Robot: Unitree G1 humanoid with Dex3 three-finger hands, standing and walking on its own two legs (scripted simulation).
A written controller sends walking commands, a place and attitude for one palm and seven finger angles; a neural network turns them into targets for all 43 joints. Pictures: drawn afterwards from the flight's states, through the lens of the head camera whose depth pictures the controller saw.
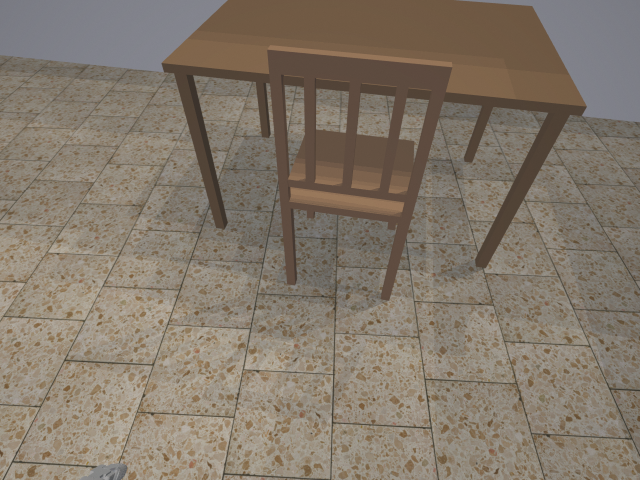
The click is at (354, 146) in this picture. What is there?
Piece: chair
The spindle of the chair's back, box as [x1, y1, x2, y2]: [342, 82, 361, 187]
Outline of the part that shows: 350,82 342,181 342,186 349,187 351,184 361,83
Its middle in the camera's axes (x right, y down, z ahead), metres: +0.08 -0.25 +0.99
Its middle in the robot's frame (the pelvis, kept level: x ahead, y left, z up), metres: +0.91 -0.03 -0.09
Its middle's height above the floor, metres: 0.68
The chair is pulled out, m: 0.00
